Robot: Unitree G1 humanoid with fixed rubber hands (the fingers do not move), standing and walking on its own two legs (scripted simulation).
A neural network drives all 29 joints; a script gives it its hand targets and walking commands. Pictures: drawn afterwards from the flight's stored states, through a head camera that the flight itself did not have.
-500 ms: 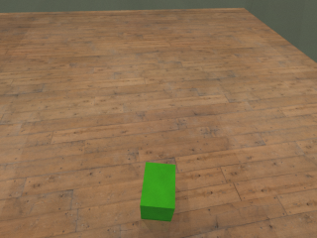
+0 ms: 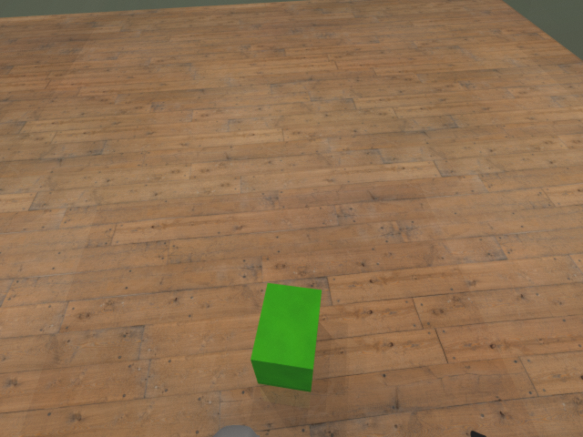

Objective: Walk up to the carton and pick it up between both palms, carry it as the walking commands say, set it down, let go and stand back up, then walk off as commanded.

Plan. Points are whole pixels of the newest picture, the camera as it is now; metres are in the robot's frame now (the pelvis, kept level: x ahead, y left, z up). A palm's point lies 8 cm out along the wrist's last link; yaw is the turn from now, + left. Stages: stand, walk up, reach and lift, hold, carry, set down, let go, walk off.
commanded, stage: walk off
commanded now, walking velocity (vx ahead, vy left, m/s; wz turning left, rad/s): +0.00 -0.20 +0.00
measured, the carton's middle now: (289, 337) +0.50 +0.02 -0.64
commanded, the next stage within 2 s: none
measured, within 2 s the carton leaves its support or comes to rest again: neither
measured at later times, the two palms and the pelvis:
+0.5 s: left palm out of the picture +0.05 +0.19 -0.12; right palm out of the picture +0.05 -0.32 -0.12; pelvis -0.01 -0.07 -0.01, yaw +1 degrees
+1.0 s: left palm out of the picture -0.01 +0.13 -0.12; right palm out of the picture +0.06 -0.37 -0.11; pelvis -0.05 -0.13 +0.00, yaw +6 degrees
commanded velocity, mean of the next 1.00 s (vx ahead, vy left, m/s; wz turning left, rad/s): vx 0.00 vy -0.20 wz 0.00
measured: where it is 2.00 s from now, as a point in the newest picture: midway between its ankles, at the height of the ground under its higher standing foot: outside the picture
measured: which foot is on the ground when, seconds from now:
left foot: up 0.00-0.14, down 0.16-0.46, up 0.48-1.00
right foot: down 0.00-0.16, up 0.18-0.42, down 0.44-1.00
